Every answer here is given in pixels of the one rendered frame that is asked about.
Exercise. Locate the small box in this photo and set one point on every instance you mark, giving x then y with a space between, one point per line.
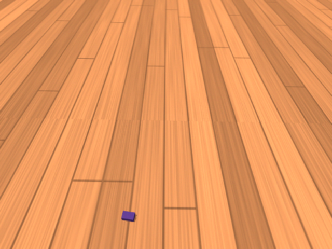
128 216

